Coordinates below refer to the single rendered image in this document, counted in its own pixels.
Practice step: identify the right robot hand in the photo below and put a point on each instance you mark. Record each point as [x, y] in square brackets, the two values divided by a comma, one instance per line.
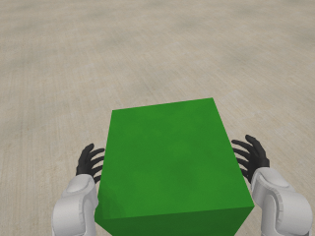
[256, 158]

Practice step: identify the robot left forearm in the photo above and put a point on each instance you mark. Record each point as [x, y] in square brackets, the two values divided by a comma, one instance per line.
[73, 214]

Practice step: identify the left robot hand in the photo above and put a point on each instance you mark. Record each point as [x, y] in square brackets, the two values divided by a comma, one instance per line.
[86, 164]

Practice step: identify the robot right forearm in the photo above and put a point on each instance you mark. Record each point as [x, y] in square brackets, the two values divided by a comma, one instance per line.
[284, 212]

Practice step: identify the carton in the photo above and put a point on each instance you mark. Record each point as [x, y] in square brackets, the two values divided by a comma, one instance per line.
[169, 170]

